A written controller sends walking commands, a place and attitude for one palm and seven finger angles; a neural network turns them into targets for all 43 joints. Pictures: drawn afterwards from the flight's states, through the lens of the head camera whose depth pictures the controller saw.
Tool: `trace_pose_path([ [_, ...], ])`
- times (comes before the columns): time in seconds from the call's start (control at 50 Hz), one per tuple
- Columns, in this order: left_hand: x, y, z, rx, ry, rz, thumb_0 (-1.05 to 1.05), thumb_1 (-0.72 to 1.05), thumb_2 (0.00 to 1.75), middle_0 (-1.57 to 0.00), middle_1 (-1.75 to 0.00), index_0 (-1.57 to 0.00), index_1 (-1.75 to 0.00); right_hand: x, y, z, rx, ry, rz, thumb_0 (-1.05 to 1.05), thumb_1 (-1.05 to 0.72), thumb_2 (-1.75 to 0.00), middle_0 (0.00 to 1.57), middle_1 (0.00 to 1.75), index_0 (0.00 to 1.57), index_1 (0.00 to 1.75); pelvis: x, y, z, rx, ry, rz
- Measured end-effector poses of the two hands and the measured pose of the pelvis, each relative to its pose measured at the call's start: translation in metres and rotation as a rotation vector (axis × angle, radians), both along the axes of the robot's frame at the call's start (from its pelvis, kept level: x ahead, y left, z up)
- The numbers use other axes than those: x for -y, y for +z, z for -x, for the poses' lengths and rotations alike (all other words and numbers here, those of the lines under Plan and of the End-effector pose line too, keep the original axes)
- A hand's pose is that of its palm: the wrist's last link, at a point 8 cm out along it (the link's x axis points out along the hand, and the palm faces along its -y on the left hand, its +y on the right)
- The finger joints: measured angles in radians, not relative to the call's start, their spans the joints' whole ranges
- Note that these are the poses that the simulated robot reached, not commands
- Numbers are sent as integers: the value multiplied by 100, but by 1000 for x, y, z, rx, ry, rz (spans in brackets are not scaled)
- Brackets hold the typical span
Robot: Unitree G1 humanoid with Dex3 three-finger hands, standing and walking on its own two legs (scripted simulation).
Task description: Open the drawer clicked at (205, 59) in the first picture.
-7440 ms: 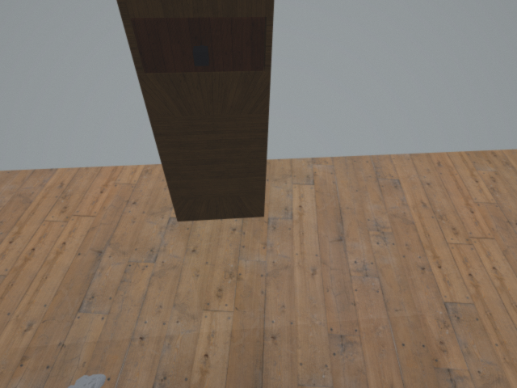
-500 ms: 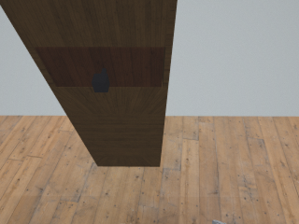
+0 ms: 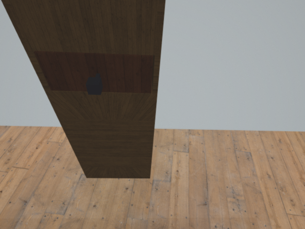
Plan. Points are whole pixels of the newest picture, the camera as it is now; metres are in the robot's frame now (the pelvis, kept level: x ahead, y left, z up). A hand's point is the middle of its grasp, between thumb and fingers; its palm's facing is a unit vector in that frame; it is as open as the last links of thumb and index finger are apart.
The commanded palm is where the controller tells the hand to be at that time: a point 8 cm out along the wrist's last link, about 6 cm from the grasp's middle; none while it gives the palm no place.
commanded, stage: come to a stop and stand still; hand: left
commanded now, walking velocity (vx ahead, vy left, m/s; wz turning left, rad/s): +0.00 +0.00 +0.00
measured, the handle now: (95, 82) +0.55 +0.23 +0.08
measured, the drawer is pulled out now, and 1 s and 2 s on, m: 0.00 0.00 0.00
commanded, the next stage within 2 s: look again from close up in 0.90 s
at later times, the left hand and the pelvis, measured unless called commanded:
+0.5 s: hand out of the picture -0.04 +0.20 -0.18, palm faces +0.03 -0.99 -0.16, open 7.4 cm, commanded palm none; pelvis -0.01 +0.04 +0.00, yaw +0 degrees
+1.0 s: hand out of the picture -0.02 +0.20 -0.17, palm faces +0.03 -0.99 -0.16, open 7.4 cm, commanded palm none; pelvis +0.01 +0.05 +0.01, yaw -1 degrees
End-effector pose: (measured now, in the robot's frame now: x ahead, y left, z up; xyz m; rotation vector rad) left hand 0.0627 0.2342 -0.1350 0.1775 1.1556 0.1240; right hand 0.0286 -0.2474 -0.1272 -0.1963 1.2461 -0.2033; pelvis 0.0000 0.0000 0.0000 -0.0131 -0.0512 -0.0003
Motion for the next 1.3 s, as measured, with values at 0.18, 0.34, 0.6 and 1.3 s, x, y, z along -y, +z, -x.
trace_pose_path([
  [0.18, -15, -2, 42, -100, 30, -10, 0, 91, 89, -20, -30, -20, -30, -32, -7, 29, -68, -2, -62, 1, -91, -90, 20, 29, 20, 30, -11, 3, 9, -9, 0, 3],
  [0.34, -19, -7, 80, -199, 59, 13, 0, 91, 89, -20, -30, -20, -30, -57, -9, 48, -125, -19, -88, 1, -91, -90, 20, 29, 20, 30, -25, 4, 10, -16, -3, 5],
  [0.6, -13, -12, 108, -286, 79, 67, 0, 91, 89, -20, -30, -20, -30, -77, -8, 47, -142, -33, -82, 1, -91, -90, 20, 29, 20, 30, -44, 5, 7, -26, -6, 3],
  [1.3, -10, -7, 65, -258, 60, 54, 0, 91, 89, -20, -30, -20, -30, -81, -10, 32, -162, -57, -104, 1, -92, -90, 20, 29, 20, 30, -42, 8, -18, -29, -19, -7],
])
